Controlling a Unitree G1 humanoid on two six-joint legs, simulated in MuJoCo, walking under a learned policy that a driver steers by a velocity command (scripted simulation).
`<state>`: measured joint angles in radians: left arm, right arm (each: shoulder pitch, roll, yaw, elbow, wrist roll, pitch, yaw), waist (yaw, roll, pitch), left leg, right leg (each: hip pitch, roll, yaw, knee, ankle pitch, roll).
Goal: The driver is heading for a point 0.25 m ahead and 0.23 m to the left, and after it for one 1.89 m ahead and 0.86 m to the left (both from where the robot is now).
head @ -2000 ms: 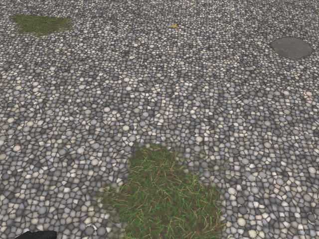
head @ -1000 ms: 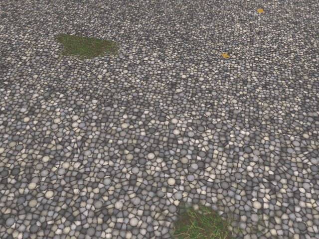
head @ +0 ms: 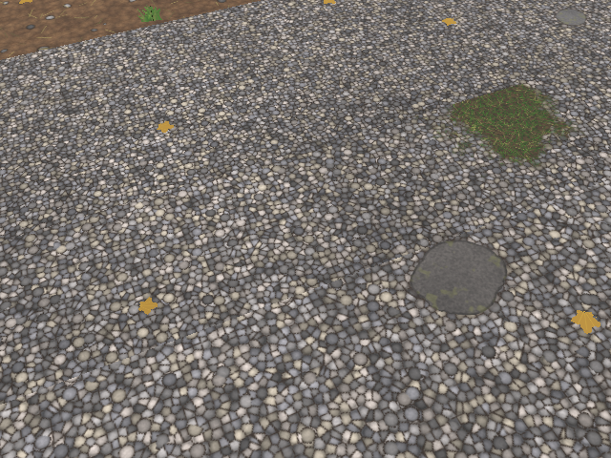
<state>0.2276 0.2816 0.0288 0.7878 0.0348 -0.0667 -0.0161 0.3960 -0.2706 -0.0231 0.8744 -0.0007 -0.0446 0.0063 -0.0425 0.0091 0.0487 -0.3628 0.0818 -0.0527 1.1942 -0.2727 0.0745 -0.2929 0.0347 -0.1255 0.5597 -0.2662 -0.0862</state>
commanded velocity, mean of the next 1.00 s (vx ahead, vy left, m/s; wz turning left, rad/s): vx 0.41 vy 0.00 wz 0.86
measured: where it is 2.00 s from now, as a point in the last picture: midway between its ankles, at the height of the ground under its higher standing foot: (279, 406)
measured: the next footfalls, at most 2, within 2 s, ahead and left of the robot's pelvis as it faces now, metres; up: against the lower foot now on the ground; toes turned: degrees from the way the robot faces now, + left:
left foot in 0.36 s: +0.46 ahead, +0.09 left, -0.19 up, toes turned +19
right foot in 0.64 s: +0.76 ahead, +0.00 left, -0.19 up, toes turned +40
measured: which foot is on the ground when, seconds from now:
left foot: up 0.00-0.34, down 0.36-0.64, up 0.66-0.96, down 0.98-1.00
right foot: down 0.00-0.32, up 0.34-0.62, down 0.64-0.96, up 0.98-1.00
